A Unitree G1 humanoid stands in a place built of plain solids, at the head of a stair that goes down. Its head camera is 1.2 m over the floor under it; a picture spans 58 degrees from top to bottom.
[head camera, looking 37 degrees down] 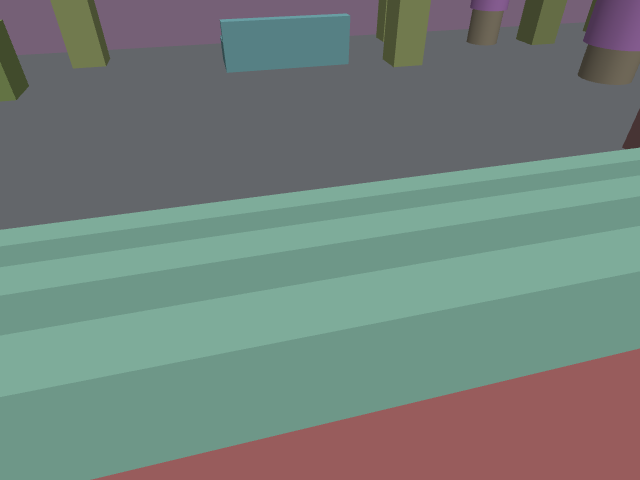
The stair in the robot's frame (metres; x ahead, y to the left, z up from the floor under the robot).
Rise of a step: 0.14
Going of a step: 0.45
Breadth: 7.23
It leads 14 degrees to the left of straight ahead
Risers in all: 7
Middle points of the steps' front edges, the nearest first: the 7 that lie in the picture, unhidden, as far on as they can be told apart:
0.87 -0.71 0.00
1.31 -0.60 -0.13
1.74 -0.49 -0.27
2.17 -0.38 -0.41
2.61 -0.27 -0.55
3.04 -0.16 -0.68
3.48 -0.05 -0.82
